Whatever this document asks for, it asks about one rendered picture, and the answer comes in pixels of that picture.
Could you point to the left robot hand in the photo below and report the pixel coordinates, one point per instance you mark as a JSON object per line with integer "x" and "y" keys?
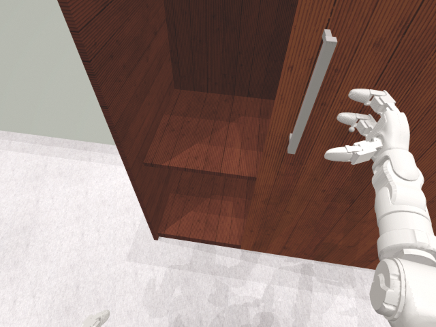
{"x": 97, "y": 320}

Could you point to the robot right upper arm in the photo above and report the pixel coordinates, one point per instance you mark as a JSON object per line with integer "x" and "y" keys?
{"x": 404, "y": 292}

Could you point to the right robot hand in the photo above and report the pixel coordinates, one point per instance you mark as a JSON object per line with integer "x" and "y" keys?
{"x": 391, "y": 130}

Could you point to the wardrobe door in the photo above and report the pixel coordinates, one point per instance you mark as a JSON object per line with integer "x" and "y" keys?
{"x": 303, "y": 205}

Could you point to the robot right forearm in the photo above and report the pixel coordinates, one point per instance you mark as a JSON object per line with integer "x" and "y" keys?
{"x": 405, "y": 228}

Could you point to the handle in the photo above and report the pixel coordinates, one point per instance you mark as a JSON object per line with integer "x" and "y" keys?
{"x": 326, "y": 52}

